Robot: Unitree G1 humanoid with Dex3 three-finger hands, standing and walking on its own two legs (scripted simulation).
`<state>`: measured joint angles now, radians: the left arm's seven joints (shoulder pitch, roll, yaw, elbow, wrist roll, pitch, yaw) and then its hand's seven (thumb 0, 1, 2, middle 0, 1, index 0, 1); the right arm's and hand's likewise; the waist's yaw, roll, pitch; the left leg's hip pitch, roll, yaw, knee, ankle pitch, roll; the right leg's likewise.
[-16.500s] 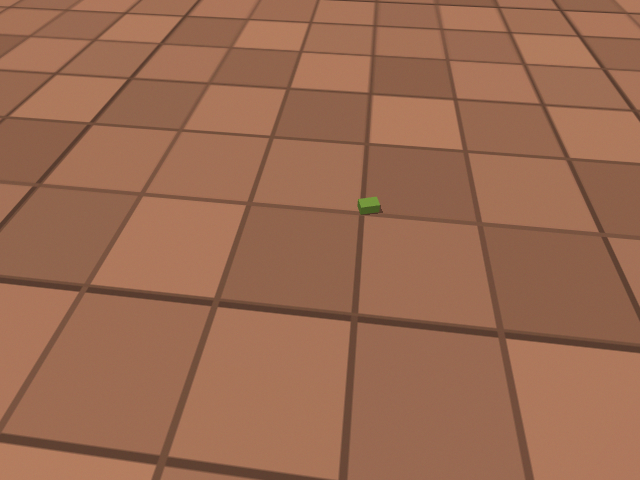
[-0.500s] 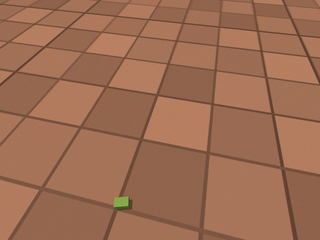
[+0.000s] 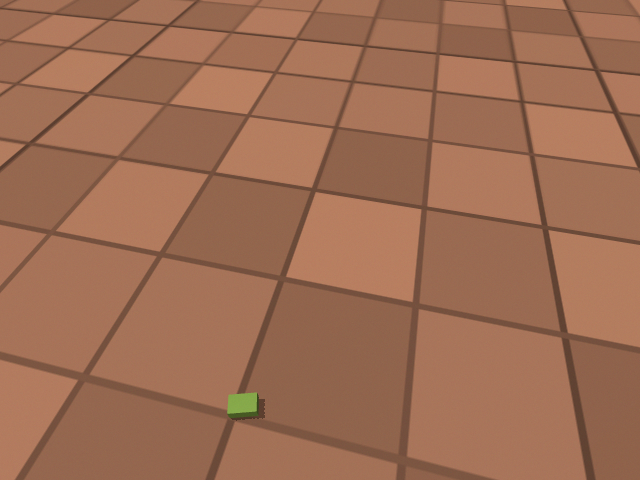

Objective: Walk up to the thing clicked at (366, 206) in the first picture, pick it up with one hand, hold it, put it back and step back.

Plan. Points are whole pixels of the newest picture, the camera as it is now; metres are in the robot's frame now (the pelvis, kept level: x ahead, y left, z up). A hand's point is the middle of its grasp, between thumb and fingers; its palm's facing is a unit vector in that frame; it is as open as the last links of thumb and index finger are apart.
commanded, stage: rise first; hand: left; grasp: from above
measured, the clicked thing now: (243, 405) +0.44 +0.24 -0.76
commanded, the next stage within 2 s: none
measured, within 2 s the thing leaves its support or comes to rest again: neither
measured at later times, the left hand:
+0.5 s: hand out of the picture +0.13 +0.26 -0.20, palm faces -0.08 -0.91 -0.41, open 11.9 cm
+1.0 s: hand out of the picture +0.12 +0.27 -0.25, palm faces -0.20 -0.84 -0.50, open 12.9 cm
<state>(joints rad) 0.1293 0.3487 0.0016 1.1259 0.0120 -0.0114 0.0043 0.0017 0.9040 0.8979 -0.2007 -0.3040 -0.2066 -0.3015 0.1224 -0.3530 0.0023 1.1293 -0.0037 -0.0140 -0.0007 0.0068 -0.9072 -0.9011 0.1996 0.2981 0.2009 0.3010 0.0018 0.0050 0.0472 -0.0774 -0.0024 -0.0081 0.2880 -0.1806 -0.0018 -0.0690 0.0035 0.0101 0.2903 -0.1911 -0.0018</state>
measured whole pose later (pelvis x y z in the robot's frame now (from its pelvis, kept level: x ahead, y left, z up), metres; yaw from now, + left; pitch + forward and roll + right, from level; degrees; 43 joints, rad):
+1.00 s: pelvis -0.02 +0.01 -0.12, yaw +0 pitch +21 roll -2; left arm 0.28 0.33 0.12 0.38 0.28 0.22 0.01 -0.01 -0.34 0.78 -0.32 -0.83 -0.32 -0.83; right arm 0.19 -0.24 -0.03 0.51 0.01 -0.15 -0.02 0.01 -0.93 -0.91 0.20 0.30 0.20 0.30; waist -0.03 0.01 -0.15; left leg -1.05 0.00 -0.04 1.26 -0.58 0.00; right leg -1.01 0.01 -0.03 1.22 -0.58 0.00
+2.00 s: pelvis -0.12 +0.01 -0.41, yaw -5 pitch +34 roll -7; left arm -0.75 0.70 0.11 1.25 1.20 -0.29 0.31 0.00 -0.15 0.72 -0.42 -0.63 -0.42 -0.64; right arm 0.14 -0.27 -0.02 0.76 -0.08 -0.04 0.10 0.01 -0.90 -0.90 0.20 0.30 0.20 0.30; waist -0.13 0.00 -0.11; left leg -2.21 -0.01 -0.09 2.27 -0.66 0.01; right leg -2.13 0.02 -0.09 2.20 -0.67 0.01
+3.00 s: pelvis -0.10 +0.01 -0.45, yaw -8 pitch +34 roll -9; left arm -0.90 0.81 0.15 1.44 1.30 -0.29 0.44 0.00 -0.21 0.74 -0.37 -0.72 -0.38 -0.71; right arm 0.12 -0.28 0.06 0.75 -0.15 -0.04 0.14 0.00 -0.91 -0.90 0.20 0.30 0.20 0.30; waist -0.21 -0.03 -0.04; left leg -2.32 0.00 -0.13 2.43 -0.71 0.00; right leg -2.24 0.04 -0.12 2.33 -0.70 0.01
